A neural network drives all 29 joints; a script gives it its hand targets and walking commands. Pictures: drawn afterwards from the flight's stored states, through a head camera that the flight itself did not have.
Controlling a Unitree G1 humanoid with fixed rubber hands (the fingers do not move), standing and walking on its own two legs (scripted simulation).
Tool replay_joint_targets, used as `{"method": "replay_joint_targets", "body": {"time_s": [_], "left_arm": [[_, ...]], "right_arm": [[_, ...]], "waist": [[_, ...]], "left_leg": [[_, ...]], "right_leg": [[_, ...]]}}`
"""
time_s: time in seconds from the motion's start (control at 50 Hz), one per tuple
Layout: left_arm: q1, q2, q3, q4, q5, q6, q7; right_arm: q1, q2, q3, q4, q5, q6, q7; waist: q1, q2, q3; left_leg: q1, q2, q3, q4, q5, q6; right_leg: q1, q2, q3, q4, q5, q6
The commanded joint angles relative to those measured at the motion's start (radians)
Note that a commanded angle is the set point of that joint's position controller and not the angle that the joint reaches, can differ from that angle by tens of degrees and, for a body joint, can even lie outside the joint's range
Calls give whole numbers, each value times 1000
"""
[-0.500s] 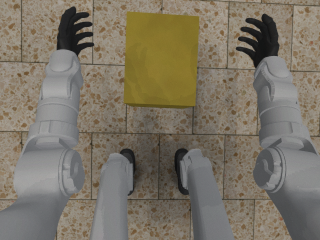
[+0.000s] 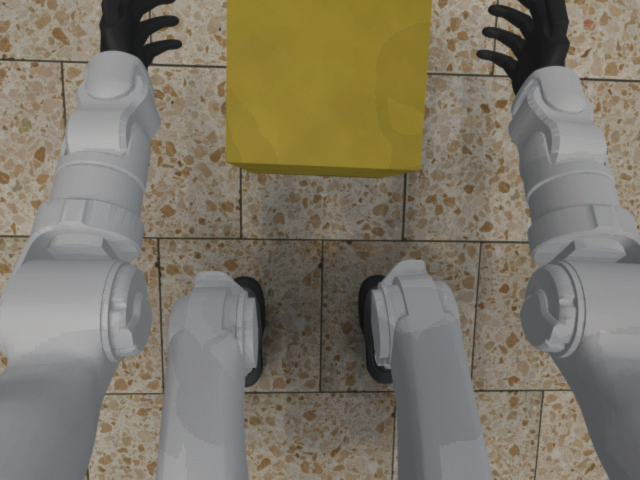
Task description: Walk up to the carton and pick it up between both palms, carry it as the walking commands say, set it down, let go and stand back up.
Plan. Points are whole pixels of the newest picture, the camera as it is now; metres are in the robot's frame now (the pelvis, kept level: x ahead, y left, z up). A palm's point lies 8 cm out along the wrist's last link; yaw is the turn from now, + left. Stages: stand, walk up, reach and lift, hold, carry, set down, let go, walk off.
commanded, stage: reach and lift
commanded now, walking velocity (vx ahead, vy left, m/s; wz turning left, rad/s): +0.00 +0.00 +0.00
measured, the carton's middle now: (323, 72) +0.57 -0.03 -0.32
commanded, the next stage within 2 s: none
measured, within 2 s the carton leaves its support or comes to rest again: leaves its support in 1.92 s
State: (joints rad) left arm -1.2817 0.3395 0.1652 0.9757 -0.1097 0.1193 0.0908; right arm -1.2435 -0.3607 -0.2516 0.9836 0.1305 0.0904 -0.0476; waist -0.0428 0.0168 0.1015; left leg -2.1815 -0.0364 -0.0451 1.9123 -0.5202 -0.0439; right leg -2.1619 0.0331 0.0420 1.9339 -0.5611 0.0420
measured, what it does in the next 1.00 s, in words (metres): lowers itself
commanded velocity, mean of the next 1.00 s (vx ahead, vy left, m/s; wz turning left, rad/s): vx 0.00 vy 0.00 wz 0.00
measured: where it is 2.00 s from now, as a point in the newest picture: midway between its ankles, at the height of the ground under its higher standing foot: (313, 348)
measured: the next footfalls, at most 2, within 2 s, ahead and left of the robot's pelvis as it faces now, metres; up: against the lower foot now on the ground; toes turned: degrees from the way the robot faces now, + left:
none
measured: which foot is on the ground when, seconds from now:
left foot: down 0.00-1.00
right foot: down 0.00-1.00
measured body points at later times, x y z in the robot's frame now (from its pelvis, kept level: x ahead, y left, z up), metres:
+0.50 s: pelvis -0.01 +0.00 -0.08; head +0.36 -0.01 +0.17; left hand +0.55 +0.17 -0.26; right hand +0.53 -0.23 -0.26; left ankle +0.11 +0.13 -0.41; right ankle +0.10 -0.13 -0.41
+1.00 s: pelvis -0.01 +0.00 -0.07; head +0.36 -0.02 +0.17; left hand +0.55 +0.15 -0.26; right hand +0.53 -0.21 -0.25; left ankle +0.11 +0.13 -0.41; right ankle +0.10 -0.13 -0.41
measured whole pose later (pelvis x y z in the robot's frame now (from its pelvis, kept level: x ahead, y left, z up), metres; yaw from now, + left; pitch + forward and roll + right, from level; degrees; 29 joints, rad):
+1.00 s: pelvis -0.01 +0.00 -0.07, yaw -1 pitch +38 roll +0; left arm -1.46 0.36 0.06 1.17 -0.22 0.03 0.12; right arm -1.43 -0.35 -0.08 1.15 0.24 0.02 -0.11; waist -0.04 0.01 0.34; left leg -2.29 -0.03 -0.05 2.17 -0.54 -0.05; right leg -2.28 0.03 0.03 2.19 -0.57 0.03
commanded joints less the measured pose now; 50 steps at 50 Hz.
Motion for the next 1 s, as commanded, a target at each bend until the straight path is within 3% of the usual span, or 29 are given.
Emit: {"method": "replay_joint_targets", "body": {"time_s": [0.0, 0.28, 0.44, 0.52, 0.68, 0.98], "left_arm": [[-244, 120, -7, -85, -20, -34, 7], [-353, 172, -68, 44, -98, -85, 11], [-404, 204, -94, 22, -137, -95, 21], [-404, 194, -98, 19, -136, -93, 21], [-380, 169, -89, 82, -121, -98, 12], [-425, 113, -101, 105, -109, -113, 37]], "right_arm": [[-227, -151, 4, -84, 18, -32, -15], [-352, -165, 90, 28, 79, -72, -36], [-400, -194, 123, -6, 119, -76, -53], [-389, -190, 127, 15, 126, -75, -52], [-380, -149, 135, 69, 107, -79, -42], [-430, -97, 160, 84, 106, -92, -63]], "waist": [[-28, 19, -1109], [-16, 0, -982], [-20, 3, -1075], [-20, 28, -1052], [-15, 12, -941], [-9, 10, -963]], "left_leg": [[653, -16, 106, -62, 280, -1], [543, 8, 90, 95, 253, 3], [584, 12, 91, 152, 285, 2], [575, 12, 93, 158, 288, -3], [501, 10, 83, 147, 251, 0], [508, -3, 84, 135, 239, 0]], "right_leg": [[506, -7, -109, -127, 323, 6], [468, -26, -79, 28, 314, 8], [499, -26, -78, 72, 340, 8], [489, -26, -74, 78, 346, 2], [429, -24, -73, 76, 310, 2], [449, -6, -73, 66, 303, 4]]}}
